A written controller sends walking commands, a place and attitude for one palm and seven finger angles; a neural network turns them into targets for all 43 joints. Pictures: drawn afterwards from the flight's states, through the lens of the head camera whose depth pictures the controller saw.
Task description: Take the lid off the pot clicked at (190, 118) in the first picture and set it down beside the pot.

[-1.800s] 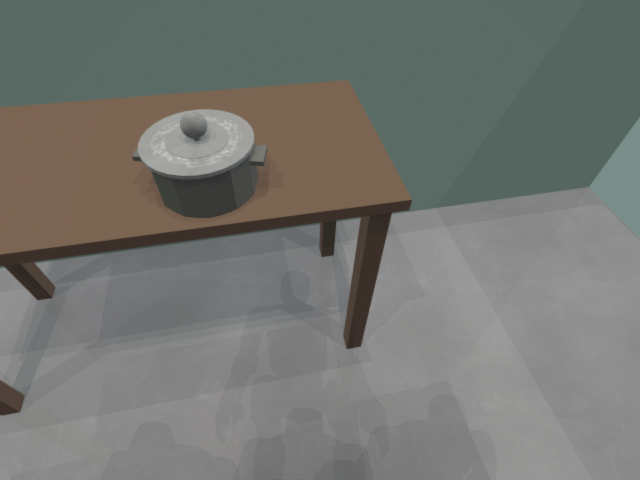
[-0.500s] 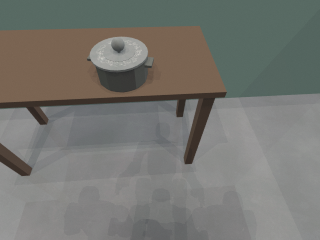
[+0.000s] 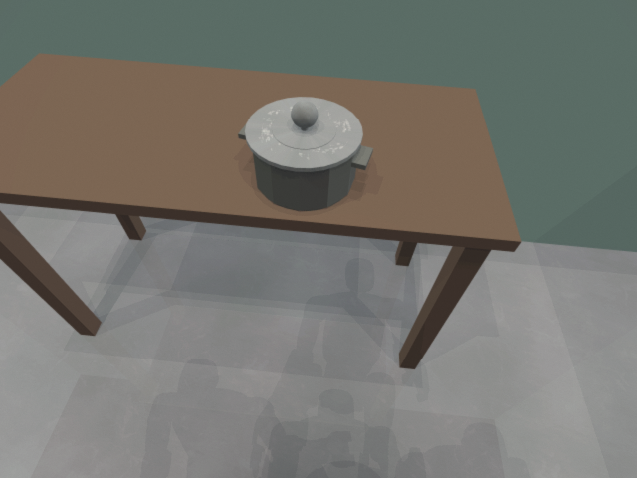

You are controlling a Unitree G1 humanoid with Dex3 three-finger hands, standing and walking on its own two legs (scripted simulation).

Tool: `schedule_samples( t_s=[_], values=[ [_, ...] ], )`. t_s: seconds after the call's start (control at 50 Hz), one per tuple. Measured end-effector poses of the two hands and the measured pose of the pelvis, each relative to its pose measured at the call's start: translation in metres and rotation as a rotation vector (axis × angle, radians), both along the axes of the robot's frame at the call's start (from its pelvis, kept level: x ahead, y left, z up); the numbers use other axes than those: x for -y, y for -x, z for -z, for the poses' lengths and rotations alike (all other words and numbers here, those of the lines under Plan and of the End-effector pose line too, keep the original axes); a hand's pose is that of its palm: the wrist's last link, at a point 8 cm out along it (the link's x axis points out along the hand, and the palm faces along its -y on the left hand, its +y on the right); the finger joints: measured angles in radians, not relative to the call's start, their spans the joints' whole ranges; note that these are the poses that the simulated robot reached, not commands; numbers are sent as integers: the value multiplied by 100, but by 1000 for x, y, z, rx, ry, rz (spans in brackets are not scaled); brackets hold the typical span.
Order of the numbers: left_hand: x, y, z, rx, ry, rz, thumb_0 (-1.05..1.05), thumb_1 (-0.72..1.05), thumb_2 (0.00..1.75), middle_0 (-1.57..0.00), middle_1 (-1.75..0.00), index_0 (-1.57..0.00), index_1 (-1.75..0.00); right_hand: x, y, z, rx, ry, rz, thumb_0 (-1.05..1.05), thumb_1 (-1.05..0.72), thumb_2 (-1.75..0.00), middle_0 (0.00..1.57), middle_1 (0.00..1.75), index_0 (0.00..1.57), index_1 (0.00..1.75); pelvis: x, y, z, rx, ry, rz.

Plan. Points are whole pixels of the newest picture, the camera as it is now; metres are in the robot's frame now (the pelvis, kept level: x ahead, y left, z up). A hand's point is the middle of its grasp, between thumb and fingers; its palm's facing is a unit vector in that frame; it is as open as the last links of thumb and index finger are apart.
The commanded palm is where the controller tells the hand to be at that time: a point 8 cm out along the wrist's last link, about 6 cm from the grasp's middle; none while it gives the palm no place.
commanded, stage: take the last steps up to it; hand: left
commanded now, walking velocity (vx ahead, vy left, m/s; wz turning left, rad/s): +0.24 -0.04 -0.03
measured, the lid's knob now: (304, 114) +0.65 +0.10 +0.09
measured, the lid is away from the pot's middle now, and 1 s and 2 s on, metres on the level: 0.00 0.00 0.00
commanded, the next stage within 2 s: come to a stop and stand still in 0.22 s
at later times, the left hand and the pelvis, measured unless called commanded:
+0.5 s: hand (226, 411) +0.23 +0.17 -0.17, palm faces +0.02 -0.98 -0.21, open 7.3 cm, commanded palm none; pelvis +0.15 -0.01 +0.00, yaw +0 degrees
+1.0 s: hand (222, 407) +0.23 +0.17 -0.17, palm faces -0.02 -0.96 -0.29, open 7.4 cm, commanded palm none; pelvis +0.15 -0.03 -0.01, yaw -1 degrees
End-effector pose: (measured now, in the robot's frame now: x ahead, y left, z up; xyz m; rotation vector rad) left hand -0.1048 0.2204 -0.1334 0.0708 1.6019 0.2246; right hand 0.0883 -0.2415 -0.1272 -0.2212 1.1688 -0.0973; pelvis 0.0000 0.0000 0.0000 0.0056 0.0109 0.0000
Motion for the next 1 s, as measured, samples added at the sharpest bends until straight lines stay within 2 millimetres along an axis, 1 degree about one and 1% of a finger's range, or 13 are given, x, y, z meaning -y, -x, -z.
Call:
schedule_samples(
  t_s=[0.04,0.08,0.12,0.22,0.3,0.34,0.4,0.46,0.56,0.68,0.78,0.86,1.0],
  values=[
    [-5,-5,7,-43,14,6,1,90,90,-20,-30,-20,-30,-10,-12,2,24,3,8,0,-90,-90,20,29,19,30,-4,-10,4,7,-10,3],
    [-10,-26,8,-39,15,17,1,91,90,-20,-30,-20,-30,-18,-13,0,11,-2,22,0,-90,-90,20,29,19,30,-5,-22,2,9,-17,4],
    [-13,-58,7,11,12,24,1,91,90,-20,-30,-20,-30,-24,-8,0,-30,-12,39,0,-91,-90,20,29,20,30,-5,-34,-3,6,-22,-1],
    [-13,-160,-1,202,-9,57,1,91,90,-19,-30,-19,-30,-14,0,2,-146,-10,74,-1,-94,-90,20,30,20,30,-2,-69,-10,-5,-22,-10],
    [-5,-239,-1,338,-32,116,1,91,90,-19,-30,-19,-30,0,-3,16,-210,-25,106,0,-93,-90,20,30,20,30,11,-100,-1,5,-22,-14],
    [-2,-269,5,394,-49,129,1,91,90,-19,-30,-20,-30,8,-10,26,-236,-26,115,0,-92,-90,20,30,20,30,17,-114,9,10,-17,-19],
    [5,-296,2,414,-52,130,0,91,90,-19,-30,-20,-30,15,-34,25,-244,-9,118,0,-91,-90,20,30,20,30,18,-131,7,16,11,-18],
    [8,-312,0,385,-45,141,0,91,90,-20,-30,-20,-30,14,-66,16,-195,2,133,0,-91,-90,20,29,19,30,16,-146,0,11,13,-6],
    [-3,-336,10,358,-31,145,0,91,90,-20,-30,-20,-30,0,-112,8,-110,8,136,0,-91,-90,20,29,19,30,6,-167,2,19,21,4],
    [-21,-353,11,334,-48,136,1,91,90,-20,-30,-20,-30,-14,-143,-2,-67,23,112,0,-92,-90,20,29,20,30,-1,-176,-2,9,20,9],
    [-27,-358,0,339,-69,142,1,91,90,-20,-30,-20,-30,-10,-151,-10,-53,24,96,0,-92,-90,20,30,20,30,2,-173,-10,-5,26,9],
    [-22,-355,-7,349,-83,156,1,91,90,-20,-30,-20,-30,1,-148,-8,-48,17,94,0,-91,-90,20,30,20,30,10,-166,-11,-6,27,7],
    [0,-329,-2,375,-118,207,1,91,90,-20,-30,-20,-30,36,-134,9,2,-4,134,0,-90,-90,20,30,20,30,31,-152,6,16,12,26]
  ],
)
